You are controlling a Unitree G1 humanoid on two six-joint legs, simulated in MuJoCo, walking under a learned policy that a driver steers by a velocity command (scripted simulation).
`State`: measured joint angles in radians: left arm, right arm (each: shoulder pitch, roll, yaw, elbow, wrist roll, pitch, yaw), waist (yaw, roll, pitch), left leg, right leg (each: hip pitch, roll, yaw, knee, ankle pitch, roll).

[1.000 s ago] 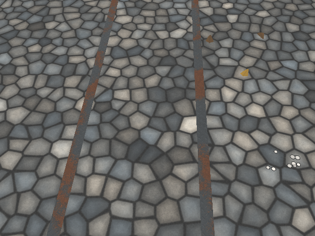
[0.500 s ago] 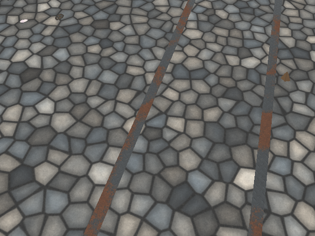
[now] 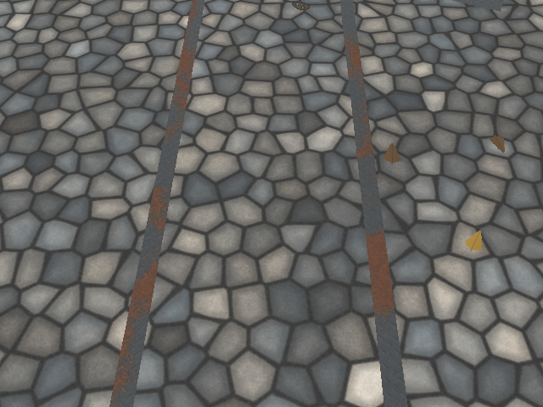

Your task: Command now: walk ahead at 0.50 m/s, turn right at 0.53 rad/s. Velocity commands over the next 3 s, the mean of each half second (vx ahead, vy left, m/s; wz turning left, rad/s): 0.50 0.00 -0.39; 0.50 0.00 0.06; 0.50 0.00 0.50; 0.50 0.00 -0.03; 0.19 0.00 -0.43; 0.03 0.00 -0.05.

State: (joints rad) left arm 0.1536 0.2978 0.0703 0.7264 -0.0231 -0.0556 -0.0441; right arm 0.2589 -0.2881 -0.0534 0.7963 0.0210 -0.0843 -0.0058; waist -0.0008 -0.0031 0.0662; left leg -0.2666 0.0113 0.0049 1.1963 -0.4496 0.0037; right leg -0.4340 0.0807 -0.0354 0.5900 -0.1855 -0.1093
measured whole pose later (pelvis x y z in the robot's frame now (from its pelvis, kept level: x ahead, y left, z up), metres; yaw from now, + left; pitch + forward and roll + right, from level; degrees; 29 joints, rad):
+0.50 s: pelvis +0.30 +0.04 +0.01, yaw -12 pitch +2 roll +1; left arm 0.33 0.29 0.05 0.77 -0.02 -0.05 0.00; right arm 0.19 -0.27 -0.05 0.71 0.00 -0.11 0.03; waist 0.01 -0.03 0.01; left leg -0.37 -0.04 0.02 0.51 -0.17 0.04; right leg -0.34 0.05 0.10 1.16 -0.43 -0.04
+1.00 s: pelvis +0.56 -0.06 +0.01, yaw -7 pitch +2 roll +0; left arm 0.09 0.25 0.04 0.68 0.00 -0.09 -0.02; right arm 0.39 -0.30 -0.05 0.85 0.03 -0.06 0.00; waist -0.05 0.03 0.02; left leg -0.32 0.00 -0.07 1.08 -0.45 0.02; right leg -0.40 0.00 -0.04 0.53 -0.17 -0.03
